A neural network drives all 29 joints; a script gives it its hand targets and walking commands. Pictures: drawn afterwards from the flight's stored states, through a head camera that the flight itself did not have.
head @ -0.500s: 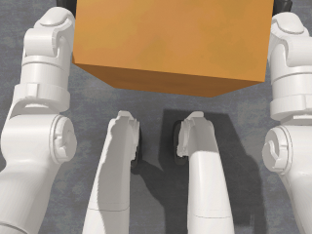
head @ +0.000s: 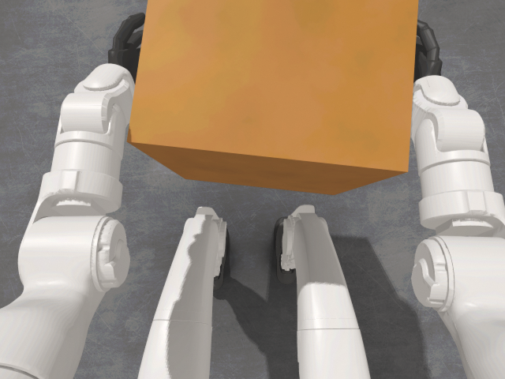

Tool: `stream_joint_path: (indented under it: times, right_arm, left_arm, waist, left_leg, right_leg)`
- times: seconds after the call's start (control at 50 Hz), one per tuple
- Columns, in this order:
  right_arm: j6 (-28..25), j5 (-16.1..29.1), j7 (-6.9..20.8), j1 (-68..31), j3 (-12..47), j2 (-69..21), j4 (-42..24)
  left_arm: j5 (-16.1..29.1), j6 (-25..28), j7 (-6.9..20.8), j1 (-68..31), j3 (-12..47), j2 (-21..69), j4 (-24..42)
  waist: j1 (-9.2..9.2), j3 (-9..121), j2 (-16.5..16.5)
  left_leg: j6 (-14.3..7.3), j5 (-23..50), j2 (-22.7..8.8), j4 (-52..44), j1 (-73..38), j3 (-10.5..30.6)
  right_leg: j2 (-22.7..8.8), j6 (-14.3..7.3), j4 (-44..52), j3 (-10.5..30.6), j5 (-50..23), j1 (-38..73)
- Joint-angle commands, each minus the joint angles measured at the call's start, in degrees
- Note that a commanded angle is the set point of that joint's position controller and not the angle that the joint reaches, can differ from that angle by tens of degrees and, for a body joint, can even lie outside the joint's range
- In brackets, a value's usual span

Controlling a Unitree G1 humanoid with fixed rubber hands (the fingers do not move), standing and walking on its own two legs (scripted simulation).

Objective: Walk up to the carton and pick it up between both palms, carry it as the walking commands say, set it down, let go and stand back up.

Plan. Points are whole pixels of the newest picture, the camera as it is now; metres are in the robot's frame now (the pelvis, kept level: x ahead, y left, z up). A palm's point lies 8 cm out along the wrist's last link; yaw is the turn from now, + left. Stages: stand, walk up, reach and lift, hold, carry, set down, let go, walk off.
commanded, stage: reach and lift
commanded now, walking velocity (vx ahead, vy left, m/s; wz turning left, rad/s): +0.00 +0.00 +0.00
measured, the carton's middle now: (270, 100) +0.49 +0.00 -0.11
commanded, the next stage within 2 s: none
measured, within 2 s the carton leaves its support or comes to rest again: neither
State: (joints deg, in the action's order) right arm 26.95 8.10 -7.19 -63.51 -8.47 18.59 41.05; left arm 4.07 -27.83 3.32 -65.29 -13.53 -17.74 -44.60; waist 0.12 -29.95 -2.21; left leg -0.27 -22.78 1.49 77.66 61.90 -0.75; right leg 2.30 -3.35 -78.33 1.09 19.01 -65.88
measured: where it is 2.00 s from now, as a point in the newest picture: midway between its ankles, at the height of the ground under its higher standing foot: (250, 265)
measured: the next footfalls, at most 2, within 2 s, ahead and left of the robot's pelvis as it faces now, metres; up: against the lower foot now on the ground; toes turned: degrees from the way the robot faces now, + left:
none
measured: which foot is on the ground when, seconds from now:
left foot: down 0.00-1.00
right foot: down 0.00-1.00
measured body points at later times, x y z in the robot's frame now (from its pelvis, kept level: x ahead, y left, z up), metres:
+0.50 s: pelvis +0.00 +0.00 +0.06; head +0.21 -0.01 +0.45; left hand +0.48 +0.19 +0.03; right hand +0.48 -0.20 +0.03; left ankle +0.15 +0.14 -0.58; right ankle +0.18 -0.08 -0.58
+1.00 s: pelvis +0.02 +0.01 +0.11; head +0.17 +0.00 +0.53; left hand +0.47 +0.20 +0.11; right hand +0.46 -0.20 +0.11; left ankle +0.15 +0.14 -0.58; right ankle +0.18 -0.08 -0.58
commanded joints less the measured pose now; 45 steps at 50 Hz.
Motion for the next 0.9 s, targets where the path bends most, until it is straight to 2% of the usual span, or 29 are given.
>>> stream_joint_path:
  times: [0.0, 0.24, 0.4, 0.5, 0.62, 0.88]
  right_arm:
    - [-2.79, 9.44, 21.06, -46.5, 28.06, -76.06, -25.91]
    - [-2.16, 9.22, 22.24, -45.13, 29.03, -79.04, -24.31]
    - [-1.88, 8.92, 23.27, -41.85, 30.02, -81.11, -23.88]
    - [-2.07, 8.7, 23.87, -39.02, 30.72, -81.28, -25.32]
    - [-2.45, 7.72, 24.62, -35.47, 31.28, -80.16, -26.42]
    - [-1.74, 5.74, 26.76, -31.97, 30.69, -78.38, -24.96]
  left_arm:
    - [6.63, 5.68, 14.25, -39.15, 22.76, 64.86, 25.39]
    - [5.64, 5.71, 16.16, -37.91, 21.56, 65.24, 24.29]
    - [5.11, 5.65, 17.52, -35.15, 21.31, 66.2, 24.33]
    - [5.17, 5.51, 17.75, -32.64, 22.02, 67.63, 26.53]
    - [5.16, 5.28, 17.16, -29.79, 23.79, 69.49, 29.12]
    - [4.56, 3.86, 15.84, -26.97, 25.77, 71.95, 30.4]
  waist:
    - [9.58, 137.2, -1.38]
    - [11.36, 130.18, -1.53]
    - [11.95, 127.87, -1.51]
    - [11.7, 128.21, -0.48]
    - [10.56, 126.56, -0.01]
    - [8.41, 118.58, 0.77]
  left_leg:
    - [-2.4, 5.37, 6.15, -15.22, -21.95, 2.31]
    - [-2.65, 2.15, 5.38, -22.66, -25.58, 3.13]
    - [-2.67, 4.11, 4.98, -27.45, -28.98, 3.61]
    - [-2.46, 7.66, 4.86, -30.69, -33.61, 4.11]
    - [-2.1, 10.67, 4.66, -34.75, -39.79, 5.12]
    - [-1.16, 9.6, 3.71, -42.74, -49.25, 6.31]
  right_leg:
    - [3.89, 3.43, 17.44, 8.51, -2.77, 49.79]
    - [1.95, 3.65, 26.22, 10.95, 4.82, 56.53]
    - [0.85, 3.77, 31.28, 11.31, 4.14, 61.67]
    - [0.61, 3.56, 33.69, 10.42, -0.66, 64.69]
    - [0.59, 3.12, 36.66, 9.15, -5.27, 66.08]
    - [0.6, 2.27, 43.42, 8.14, -3.56, 67.63]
